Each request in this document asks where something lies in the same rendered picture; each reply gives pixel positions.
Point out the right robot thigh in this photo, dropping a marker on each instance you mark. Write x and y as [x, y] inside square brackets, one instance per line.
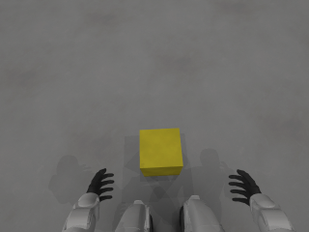
[200, 215]

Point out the robot right shin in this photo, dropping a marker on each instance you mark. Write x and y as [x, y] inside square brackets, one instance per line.
[188, 228]

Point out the carton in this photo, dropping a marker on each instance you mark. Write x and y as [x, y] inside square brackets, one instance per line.
[160, 152]

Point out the robot left hand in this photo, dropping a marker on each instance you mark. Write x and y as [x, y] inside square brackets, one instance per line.
[97, 183]

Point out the robot right hand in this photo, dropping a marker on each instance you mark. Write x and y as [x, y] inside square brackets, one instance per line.
[247, 183]

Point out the left robot forearm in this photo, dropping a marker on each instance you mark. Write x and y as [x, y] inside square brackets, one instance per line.
[84, 214]

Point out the right robot forearm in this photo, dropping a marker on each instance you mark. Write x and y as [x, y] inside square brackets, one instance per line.
[268, 215]

